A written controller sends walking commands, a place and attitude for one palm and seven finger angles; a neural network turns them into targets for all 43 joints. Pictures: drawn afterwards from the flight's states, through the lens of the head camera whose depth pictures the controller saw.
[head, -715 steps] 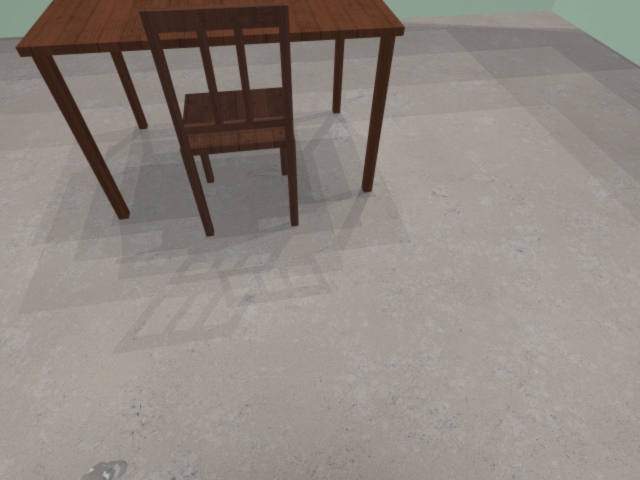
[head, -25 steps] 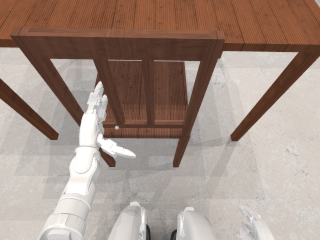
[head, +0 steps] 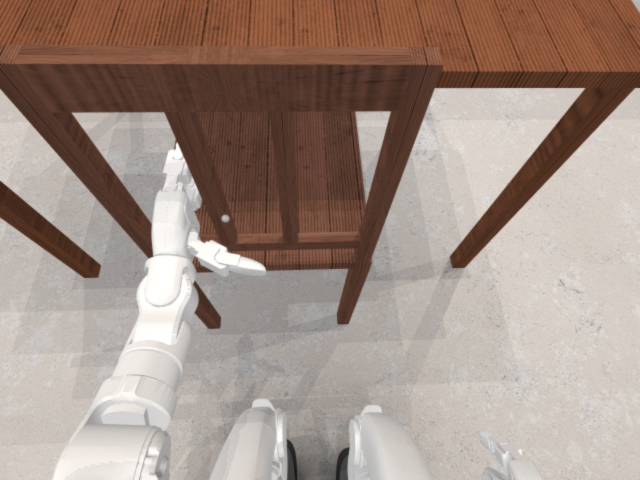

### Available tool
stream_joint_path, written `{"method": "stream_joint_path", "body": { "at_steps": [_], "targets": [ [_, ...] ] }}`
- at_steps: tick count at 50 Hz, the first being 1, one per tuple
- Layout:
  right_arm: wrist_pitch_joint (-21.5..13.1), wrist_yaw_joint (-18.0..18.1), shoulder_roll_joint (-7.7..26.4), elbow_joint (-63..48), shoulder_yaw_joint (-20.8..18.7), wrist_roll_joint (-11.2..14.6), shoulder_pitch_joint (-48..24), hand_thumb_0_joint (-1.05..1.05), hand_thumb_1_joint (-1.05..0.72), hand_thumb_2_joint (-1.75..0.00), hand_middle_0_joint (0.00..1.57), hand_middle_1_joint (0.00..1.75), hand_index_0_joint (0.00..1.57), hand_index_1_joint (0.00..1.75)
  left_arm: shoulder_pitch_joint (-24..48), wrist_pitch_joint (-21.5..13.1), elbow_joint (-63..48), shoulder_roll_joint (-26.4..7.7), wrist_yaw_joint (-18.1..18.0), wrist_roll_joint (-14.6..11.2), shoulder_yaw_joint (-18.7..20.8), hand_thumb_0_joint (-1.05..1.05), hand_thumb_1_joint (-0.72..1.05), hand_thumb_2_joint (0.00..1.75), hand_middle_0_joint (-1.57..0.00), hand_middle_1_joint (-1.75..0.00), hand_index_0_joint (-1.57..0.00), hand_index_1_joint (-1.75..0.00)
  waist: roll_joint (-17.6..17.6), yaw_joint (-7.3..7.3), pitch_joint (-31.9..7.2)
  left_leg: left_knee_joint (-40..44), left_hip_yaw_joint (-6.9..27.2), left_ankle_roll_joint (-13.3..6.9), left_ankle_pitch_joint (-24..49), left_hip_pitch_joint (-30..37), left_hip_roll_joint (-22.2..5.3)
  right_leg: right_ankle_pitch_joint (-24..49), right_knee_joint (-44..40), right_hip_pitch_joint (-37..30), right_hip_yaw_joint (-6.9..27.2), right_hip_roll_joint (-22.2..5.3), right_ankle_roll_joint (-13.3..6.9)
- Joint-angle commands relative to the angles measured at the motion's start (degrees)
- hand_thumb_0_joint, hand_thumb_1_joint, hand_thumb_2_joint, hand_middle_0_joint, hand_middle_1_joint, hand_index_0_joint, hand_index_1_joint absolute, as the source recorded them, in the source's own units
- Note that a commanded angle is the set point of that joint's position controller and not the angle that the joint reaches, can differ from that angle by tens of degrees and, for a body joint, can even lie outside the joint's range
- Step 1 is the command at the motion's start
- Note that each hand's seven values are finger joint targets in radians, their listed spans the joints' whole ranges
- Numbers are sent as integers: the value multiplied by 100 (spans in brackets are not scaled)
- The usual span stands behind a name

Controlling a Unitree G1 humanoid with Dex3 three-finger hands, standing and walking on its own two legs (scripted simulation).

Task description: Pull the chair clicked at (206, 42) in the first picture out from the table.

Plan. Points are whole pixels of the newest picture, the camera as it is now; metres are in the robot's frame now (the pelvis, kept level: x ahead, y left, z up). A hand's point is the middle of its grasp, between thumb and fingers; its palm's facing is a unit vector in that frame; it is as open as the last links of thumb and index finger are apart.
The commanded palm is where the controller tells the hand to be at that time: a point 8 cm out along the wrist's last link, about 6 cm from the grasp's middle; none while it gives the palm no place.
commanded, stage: push the fingers through the gap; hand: left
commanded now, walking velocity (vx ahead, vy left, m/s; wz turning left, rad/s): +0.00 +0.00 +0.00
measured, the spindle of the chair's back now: (210, 188) +0.47 +0.14 +0.02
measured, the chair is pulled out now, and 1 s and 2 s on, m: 0.00 0.00 0.03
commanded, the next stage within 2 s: hook a spindle and tug to test in 0.48 s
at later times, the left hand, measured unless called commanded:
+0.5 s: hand (229, 207) +0.44 +0.12 +0.02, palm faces +0.02 -1.00 -0.04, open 17.0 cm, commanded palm +0.42 +0.16 +0.02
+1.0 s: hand (228, 206) +0.45 +0.12 +0.02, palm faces +0.04 -1.00 -0.03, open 14.8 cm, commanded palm +0.42 +0.16 +0.02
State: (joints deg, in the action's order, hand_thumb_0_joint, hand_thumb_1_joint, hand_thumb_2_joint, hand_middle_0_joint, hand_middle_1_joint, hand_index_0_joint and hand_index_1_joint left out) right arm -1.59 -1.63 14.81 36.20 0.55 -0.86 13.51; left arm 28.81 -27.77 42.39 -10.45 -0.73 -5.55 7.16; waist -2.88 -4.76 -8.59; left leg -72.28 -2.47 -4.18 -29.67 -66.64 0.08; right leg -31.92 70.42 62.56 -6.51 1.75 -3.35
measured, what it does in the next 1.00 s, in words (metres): stands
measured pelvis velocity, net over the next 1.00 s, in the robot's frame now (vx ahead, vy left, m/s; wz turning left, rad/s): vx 0.00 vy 0.00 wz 0.00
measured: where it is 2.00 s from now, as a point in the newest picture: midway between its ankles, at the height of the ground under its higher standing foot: outside the picture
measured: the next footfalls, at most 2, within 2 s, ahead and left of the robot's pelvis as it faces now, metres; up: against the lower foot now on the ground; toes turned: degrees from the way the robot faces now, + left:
none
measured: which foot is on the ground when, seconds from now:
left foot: down 0.00-1.00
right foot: down 0.00-1.00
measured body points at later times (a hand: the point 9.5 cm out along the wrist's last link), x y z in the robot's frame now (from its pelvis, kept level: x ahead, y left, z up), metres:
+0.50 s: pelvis +0.00 +0.00 +0.00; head +0.14 +0.00 +0.43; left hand +0.44 +0.17 +0.02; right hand +0.08 -0.26 -0.13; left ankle +0.04 +0.07 -0.62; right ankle +0.01 -0.09 -0.62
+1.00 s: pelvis +0.00 +0.00 +0.00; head +0.14 +0.00 +0.43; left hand +0.44 +0.17 +0.02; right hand +0.09 -0.26 -0.13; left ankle +0.04 +0.07 -0.62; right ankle +0.01 -0.09 -0.62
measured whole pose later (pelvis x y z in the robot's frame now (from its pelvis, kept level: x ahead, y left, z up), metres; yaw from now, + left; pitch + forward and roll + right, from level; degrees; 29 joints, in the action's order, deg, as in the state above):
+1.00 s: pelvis +0.00 +0.00 +0.00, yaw +0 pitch +25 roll -3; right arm 0.1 -2.8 14.6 35.9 0.4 -1.0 14.2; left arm 33.1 -28.4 47.4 -10.9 -2.1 -4.9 8.9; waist -3.0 -5.2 -8.6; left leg -72.3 -2.5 -4.1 -29.8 -67.5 -0.1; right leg -32.0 70.5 63.6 -6.3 2.0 -3.5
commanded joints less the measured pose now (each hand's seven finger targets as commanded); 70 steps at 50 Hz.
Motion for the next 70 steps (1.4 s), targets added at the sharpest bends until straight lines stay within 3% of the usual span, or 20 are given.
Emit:
{"method": "stream_joint_path", "body": {
  "at_steps": [1, 3, 6, 8, 10, 12, 14, 20, 23, 24, 26, 29, 32, 38, 44, 54, 58, 63, 66, 70],
  "targets": [
    [-118, 29, 845, -434, -320, -30, 548, 0, -90, -90, 20, 30, 20, 30, 2116, -403, -927, -654, -83, 66, 148, 0, -50, 30, -6, -8, -6, -8, -96, -236, -2727, 752, 802, 298, 2005, 2395, -122, 1794, -840, -694, 500, -53, 159],
    [-86, 23, 845, -440, -319, -28, 561, 0, -90, -90, 20, 30, 20, 30, 2181, -411, -760, -702, -118, 94, 211, 0, -50, 30, -6, -8, -6, -8, 108, -254, -2667, 757, 782, 279, 1897, 2210, -113, 1789, -866, -810, 533, -44, 166],
    [-57, -13, 847, -484, -320, -46, 595, 0, -90, -90, 20, 30, 20, 30, 2136, -457, -806, -810, -153, 105, 352, 0, -50, 30, -6, -8, -6, -8, -132, -151, -2907, 773, 774, 308, 2065, 2376, -106, 1880, -824, -846, 531, -39, 146],
    [-16, -36, 831, -526, -316, -39, 603, 0, -90, -90, 20, 30, 20, 30, 1887, -434, -701, -811, -140, 95, 393, 0, -50, 30, -6, -8, -6, -8, 170, -127, -2884, 776, 709, 274, 2023, 2166, -83, 1990, -880, -1114, 577, -30, 159],
    [-1, -32, 818, -529, -303, -25, 609, 0, -90, -90, 20, 30, 20, 30, 2072, -428, -615, -698, -87, 113, 242, 0, -50, 30, -6, -8, -6, -8, 171, -231, -2684, 751, 684, 237, 1910, 1993, -75, 1979, -887, -1073, 598, -29, 165],
    [18, -23, 834, -498, -303, -22, 618, 0, -90, -90, 20, 30, 20, 30, 2173, -455, -573, -864, -86, 108, 396, 0, -50, 30, -6, -8, -6, -8, 132, -210, -2616, 747, 649, 241, 1719, 1896, -71, 1806, -915, -1048, 629, -38, 165],
    [-5, -26, 816, -502, -318, -27, 609, 0, -90, -90, 20, 30, 20, 30, 2293, -515, -756, -690, -73, 84, 243, 0, -50, 30, -6, -8, -6, -8, -7, -232, -2768, 752, 684, 249, 1799, 2120, -77, 1824, -918, -986, 619, -43, 164],
    [-18, -9, 833, -441, -316, -29, 662, 0, -90, -90, 20, 30, 20, 30, 2396, -545, -606, -884, -80, 103, 395, 0, -50, 30, -6, -8, -6, -8, -57, -233, -2751, 700, 670, 243, 1805, 2044, -68, 1825, -889, -962, 638, -33, 158],
    [-21, -22, 828, -439, -326, -34, 657, 0, -90, -90, 20, 30, 20, 30, 2511, -568, -685, -685, -59, 107, 191, 0, -50, 30, -6, -8, -6, -8, -130, -295, -2825, 723, 729, 260, 1866, 2264, -95, 1806, -898, -828, 595, -37, 163],
    [-20, -23, 850, -433, -341, -35, 672, 0, -90, -90, 20, 30, 20, 30, 2358, -553, -647, -813, -80, 91, 352, 0, -50, 30, -6, -8, -6, -8, -55, -225, -2883, 732, 731, 268, 1865, 2262, -95, 1793, -901, -887, 596, -30, 159],
    [-13, -30, 848, -438, -336, -27, 679, 0, -90, -90, 20, 30, 20, 30, 2409, -533, -701, -726, -65, 97, 237, 0, -50, 30, -6, -8, -6, -8, -120, -260, -2889, 737, 776, 278, 2039, 2388, -112, 1911, -852, -813, 553, -32, 152],
    [14, -42, 829, -473, -329, -22, 657, 0, -90, -90, 20, 30, 20, 30, 2144, -476, -643, -710, -75, 66, 269, 0, -50, 30, -6, -8, -6, -8, 161, -239, -2841, 732, 678, 240, 1960, 2118, -74, 2006, -925, -1090, 616, -32, 181],
    [18, -22, 826, -467, -315, -8, 614, 0, -90, -90, 20, 30, 20, 30, 2289, -507, -578, -777, -63, 101, 289, 0, -50, 30, -11, -24, -11, -24, 158, -274, -2596, 714, 639, 221, 1734, 1916, -62, 1867, -953, -1047, 661, -41, 179],
    [-13, -28, 816, -468, -330, -42, 632, 0, -90, -90, 20, 30, 20, 30, 2384, -587, -746, -657, -105, 101, 193, 0, -50, 30, -22, -57, -22, -57, -162, -248, -2889, 698, 707, 263, 2032, 2338, -76, 1976, -882, -894, 607, -38, 159],
    [22, -54, 820, -464, -341, -23, 645, 0, -90, -90, 20, 30, 20, 30, 2281, -499, -695, -551, -75, 124, 72, 0, -50, 30, -32, -90, -32, -90, 19, -272, -2822, 708, 730, 254, 1982, 2287, -90, 1933, -897, -901, 574, -27, 163],
    [21, -61, 818, -458, -347, -23, 661, 0, -90, -90, 20, 30, 20, 30, 2355, -498, -773, -452, -41, 103, -47, 0, 6, 54, -50, -145, -50, -145, -79, -297, -2877, 701, 737, 253, 2053, 2358, -84, 1982, -896, -877, 565, -30, 154],
    [36, -85, 816, -473, -361, -11, 661, 0, -90, -90, 20, 30, 20, 30, 2192, -462, -847, -300, -21, 90, -199, 0, 28, 64, -50, -145, -50, -145, -94, -294, -2886, 719, 769, 264, 2219, 2512, -106, 2068, -903, -824, 538, -23, 151],
    [43, -96, 824, -466, -377, -20, 688, 0, -90, -90, 20, 30, 20, 30, 2022, -455, -936, -377, -46, 81, -106, 0, 56, 76, -50, -145, -50, -145, -3, -251, -2952, 724, 758, 262, 2323, 2501, -96, 2200, -893, -972, 533, -17, 150],
    [59, -97, 821, -442, -358, -11, 708, 0, -90, -90, 20, 30, 20, 30, 2042, -429, -823, -422, -39, 94, -80, 0, 73, 83, -50, -145, -50, -145, 33, -276, -2743, 729, 762, 256, 2317, 2413, -98, 2184, -893, -916, 517, -12, 140],
    [64, -100, 829, -473, -375, -23, 703, 0, -90, -90, 20, 30, 20, 30, 1968, -443, -953, -430, -16, 78, -52, 0, 90, 90, -50, -145, -50, -145, -120, -227, -2871, 718, 777, 277, 2497, 2553, -102, 2276, -834, -903, 501, -9, 129]
  ]
}}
